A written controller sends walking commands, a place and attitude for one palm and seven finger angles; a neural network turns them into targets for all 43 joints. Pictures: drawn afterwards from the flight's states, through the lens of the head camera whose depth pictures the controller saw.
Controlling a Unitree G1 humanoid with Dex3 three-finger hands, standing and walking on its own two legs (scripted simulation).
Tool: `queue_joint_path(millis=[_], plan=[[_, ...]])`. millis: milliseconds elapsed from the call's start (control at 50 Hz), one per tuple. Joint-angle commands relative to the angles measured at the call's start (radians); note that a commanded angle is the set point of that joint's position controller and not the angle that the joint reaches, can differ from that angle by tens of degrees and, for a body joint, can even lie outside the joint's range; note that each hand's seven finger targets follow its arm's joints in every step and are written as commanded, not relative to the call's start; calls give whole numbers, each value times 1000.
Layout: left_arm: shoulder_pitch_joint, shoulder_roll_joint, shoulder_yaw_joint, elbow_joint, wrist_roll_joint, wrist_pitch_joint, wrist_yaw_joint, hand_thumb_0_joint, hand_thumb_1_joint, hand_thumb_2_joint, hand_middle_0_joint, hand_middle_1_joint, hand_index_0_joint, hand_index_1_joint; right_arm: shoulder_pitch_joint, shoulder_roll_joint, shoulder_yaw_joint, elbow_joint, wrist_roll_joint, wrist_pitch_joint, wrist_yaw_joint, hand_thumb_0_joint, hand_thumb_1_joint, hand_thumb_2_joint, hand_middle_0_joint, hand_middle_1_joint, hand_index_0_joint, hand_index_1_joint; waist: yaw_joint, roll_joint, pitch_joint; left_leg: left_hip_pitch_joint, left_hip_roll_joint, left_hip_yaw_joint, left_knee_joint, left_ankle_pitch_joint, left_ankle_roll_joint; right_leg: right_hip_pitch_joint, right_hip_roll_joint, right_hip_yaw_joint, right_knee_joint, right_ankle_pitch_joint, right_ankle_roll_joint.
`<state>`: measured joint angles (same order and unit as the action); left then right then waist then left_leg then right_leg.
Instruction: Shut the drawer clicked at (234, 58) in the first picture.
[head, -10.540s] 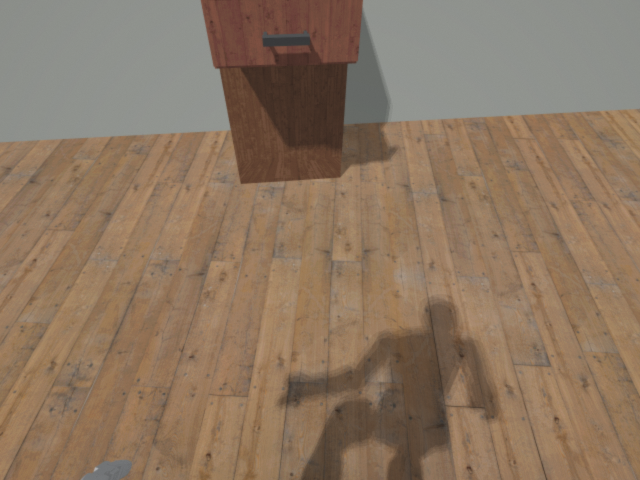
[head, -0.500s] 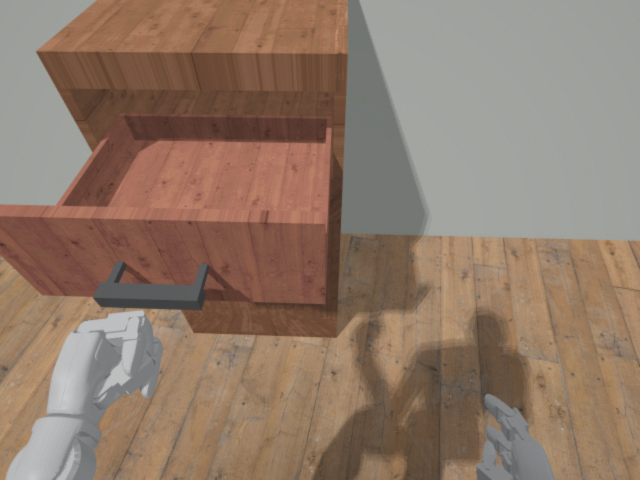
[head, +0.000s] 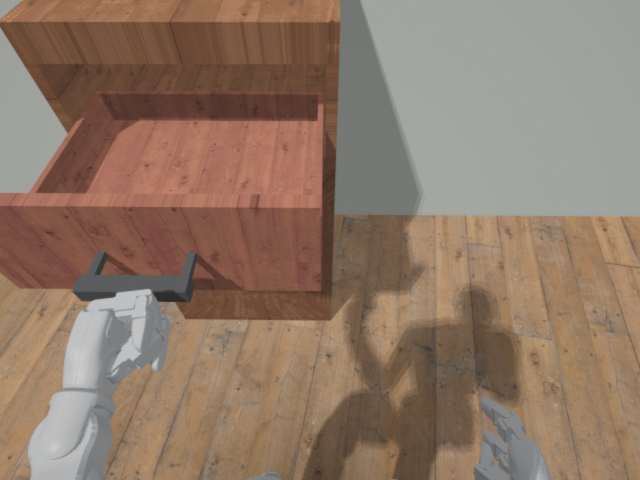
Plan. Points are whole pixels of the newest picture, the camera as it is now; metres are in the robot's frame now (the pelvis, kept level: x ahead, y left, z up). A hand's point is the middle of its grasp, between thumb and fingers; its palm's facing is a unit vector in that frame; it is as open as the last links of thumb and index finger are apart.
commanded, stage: bring the fist close to the handle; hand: left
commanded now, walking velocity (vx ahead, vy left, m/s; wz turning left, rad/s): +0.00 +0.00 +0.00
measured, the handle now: (140, 273) +0.34 +0.25 +0.07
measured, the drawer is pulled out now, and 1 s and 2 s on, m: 0.30 0.26 0.13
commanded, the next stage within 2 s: push the drawer shut in 0.20 s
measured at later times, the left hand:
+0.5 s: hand (163, 338) +0.26 +0.19 +0.07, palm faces +0.05 -1.00 -0.06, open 3.2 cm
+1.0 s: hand (168, 306) +0.30 +0.20 +0.06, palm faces +0.05 -1.00 -0.06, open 2.7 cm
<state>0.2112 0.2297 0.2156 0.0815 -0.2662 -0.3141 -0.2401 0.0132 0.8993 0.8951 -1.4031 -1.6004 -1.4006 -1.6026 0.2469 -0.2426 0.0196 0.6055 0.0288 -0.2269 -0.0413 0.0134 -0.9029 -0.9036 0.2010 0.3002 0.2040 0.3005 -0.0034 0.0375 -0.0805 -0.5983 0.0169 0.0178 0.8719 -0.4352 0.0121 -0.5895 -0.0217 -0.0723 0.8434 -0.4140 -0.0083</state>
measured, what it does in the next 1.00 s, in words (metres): stands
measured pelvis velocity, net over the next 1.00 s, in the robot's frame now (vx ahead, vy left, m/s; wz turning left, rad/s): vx -0.03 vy -0.01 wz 0.03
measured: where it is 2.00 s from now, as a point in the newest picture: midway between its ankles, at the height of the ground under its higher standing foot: outside the picture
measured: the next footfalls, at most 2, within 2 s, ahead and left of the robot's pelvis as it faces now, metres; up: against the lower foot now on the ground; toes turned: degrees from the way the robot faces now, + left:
none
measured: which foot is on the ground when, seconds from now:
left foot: down 0.00-1.00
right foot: down 0.00-1.00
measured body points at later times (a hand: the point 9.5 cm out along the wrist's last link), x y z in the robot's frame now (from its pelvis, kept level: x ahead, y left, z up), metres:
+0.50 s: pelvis -0.01 -0.01 +0.00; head +0.04 -0.02 +0.45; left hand +0.25 +0.25 +0.07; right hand +0.17 -0.25 -0.09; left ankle +0.00 +0.11 -0.70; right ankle +0.00 -0.12 -0.70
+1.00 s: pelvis -0.03 -0.01 +0.00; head +0.03 -0.02 +0.44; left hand +0.29 +0.25 +0.07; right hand +0.13 -0.26 -0.11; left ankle +0.00 +0.11 -0.70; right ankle +0.00 -0.12 -0.70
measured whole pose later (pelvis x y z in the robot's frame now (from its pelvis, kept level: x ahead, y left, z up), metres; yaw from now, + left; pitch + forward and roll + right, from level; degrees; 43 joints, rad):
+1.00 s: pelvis -0.03 -0.01 +0.00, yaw +2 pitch +9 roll -1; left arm -0.18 0.29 0.23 0.48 -0.25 -0.34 -0.27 -0.07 0.77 0.96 -1.41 -1.60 -1.40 -1.60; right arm 0.23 -0.27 0.03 0.66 0.05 -0.18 -0.08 0.01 -0.90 -0.90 0.20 0.30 0.20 0.30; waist 0.00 0.04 -0.04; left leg -0.64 0.01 -0.02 0.88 -0.39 -0.01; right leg -0.62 -0.02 -0.11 0.86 -0.39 -0.03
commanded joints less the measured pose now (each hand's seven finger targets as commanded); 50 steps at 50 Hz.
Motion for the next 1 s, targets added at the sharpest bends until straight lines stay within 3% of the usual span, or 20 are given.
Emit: queue_joint_path(millis=[0,40,100,140,200,240,280,340,380,440,520,540,600,660,700,800,860,880,900,980], plan=[[-21,114,55,-219,-26,-49,-1,0,900,900,-1400,-1600,-1400,-1600,-52,-131,-52,-172,6,-48,-7,0,-900,-900,200,300,200,300,6,-4,-195,105,-14,-38,-134,321,-8,131,22,-3,-89,303,-5],[-2,142,77,-234,-23,-51,11,0,900,900,-1400,-1600,-1400,-1600,-54,-134,-56,-177,4,-44,-8,0,-900,-900,200,300,200,300,5,-37,-192,93,-13,-35,-129,304,-2,140,23,3,-94,292,-4],[-17,133,65,-284,-19,-67,20,0,900,900,-1400,-1600,-1400,-1600,-51,-129,-55,-183,3,-43,-9,0,-900,-900,200,300,200,300,-1,-7,-210,103,-17,-35,-124,284,-3,127,21,6,-91,273,-4],[-34,152,76,-276,-16,-79,25,0,900,900,-1400,-1600,-1400,-1600,-53,-133,-53,-175,1,-39,-12,0,-900,-900,200,300,200,300,-8,-33,-183,80,-17,-37,-117,258,1,116,22,11,-94,250,-4],[-69,135,62,-278,-19,-92,15,0,900,900,-1400,-1600,-1400,-1600,-59,-128,-50,-172,5,-41,-15,0,-900,-900,200,300,200,300,-12,12,-190,89,-21,-35,-114,239,0,106,19,15,-95,232,-6],[-52,146,69,-248,-21,-89,7,0,900,900,-1400,-1600,-1400,-1600,-58,-131,-51,-167,7,-40,-19,0,-900,-900,200,300,200,300,-15,-15,-178,78,-19,-35,-110,228,3,107,21,21,-105,220,-5],[-92,141,58,-251,-27,-86,-6,0,900,900,-1400,-1600,-1400,-1600,-58,-132,-50,-166,8,-42,-21,0,-900,-900,200,300,200,300,-19,10,-195,84,-22,-36,-110,214,2,104,17,24,-106,212,-4],[-166,168,72,-210,-30,-77,-12,0,900,900,-1400,-1600,-1400,-1600,-63,-137,-45,-155,7,-40,-28,0,-900,-900,200,300,200,300,-25,-20,-177,61,-22,-40,-109,191,6,104,17,33,-115,184,-3],[-205,152,57,-188,-29,-71,-15,0,900,900,-1400,-1600,-1400,-1600,-67,-135,-44,-154,10,-41,-29,0,-900,-900,200,300,200,300,-25,2,-192,79,-25,-39,-112,195,4,101,16,33,-113,190,-3],[-214,184,90,-142,-30,-59,-10,0,900,900,-1400,-1600,-1400,-1600,-62,-138,-44,-152,8,-34,-29,0,-900,-900,200,300,200,300,-13,-20,-202,68,-24,-38,-116,208,4,127,15,35,-114,206,-3],[-294,186,94,-79,-25,-48,-13,0,900,900,-1400,-1600,-1400,-1600,-63,-137,-43,-150,9,-22,-28,0,-900,-900,200,300,200,300,-11,-18,-211,70,-26,-30,-122,210,3,140,12,44,-119,218,-1],[-321,198,101,-75,-29,-50,-13,0,900,900,-1400,-1600,-1400,-1600,-61,-140,-43,-147,9,-19,-29,0,-900,-900,200,300,200,300,-22,-49,-208,63,-23,-34,-120,216,6,142,13,44,-121,226,1],[-434,207,95,-35,-23,-57,-15,0,900,900,-1400,-1600,-1400,-1600,-64,-140,-39,-130,12,-13,-33,0,-900,-900,200,300,200,300,-37,-5,-182,65,-24,-33,-123,176,4,108,11,49,-129,178,1],[-499,210,91,-10,-23,-69,-15,0,900,900,-1400,-1600,-1400,-1600,-56,-144,-43,-117,11,-16,-37,0,-900,-900,200,300,200,300,-45,-35,-210,75,-24,-36,-119,163,9,110,10,58,-137,159,3],[-551,208,76,3,-20,-75,-22,0,900,900,-1400,-1600,-1400,-1600,-54,-144,-42,-108,13,-16,-38,0,-900,-900,200,300,200,300,-51,4,-216,87,-24,-38,-123,148,6,95,9,55,-138,140,1],[-678,230,67,61,-14,-84,-19,0,900,900,-1400,-1600,-1400,-1600,-49,-150,-40,-88,15,-13,-46,0,-900,-900,200,300,200,300,-63,-4,-219,88,-21,-46,-128,103,7,76,9,62,-148,84,1],[-751,207,33,113,-9,-84,-17,0,900,900,-1400,-1600,-1400,-1600,-46,-151,-35,-83,18,-8,-48,0,-900,-900,200,300,200,300,-75,-11,-208,82,-20,-49,-134,70,10,56,12,63,-152,48,1],[-774,244,61,146,-8,-83,-14,0,900,900,-1400,-1600,-1400,-1600,-43,-156,-34,-76,19,-3,-50,0,-900,-900,200,300,200,300,-72,-13,-202,70,-19,-49,-135,51,8,57,10,68,-157,26,0],[-804,235,46,155,-4,-84,-14,0,900,900,-1400,-1600,-1400,-1600,-42,-155,-32,-78,20,-1,-50,0,-900,-900,200,300,200,300,-74,-4,-203,73,-22,-50,-140,44,8,53,10,66,-156,20,-1],[-881,240,44,210,7,-88,-6,0,900,900,-1400,-1600,-1400,-1600,-28,-155,-31,-74,18,9,-49,0,-900,-900,200,300,200,300,-74,12,-239,89,-22,-51,-140,56,8,55,10,65,-151,39,-4]])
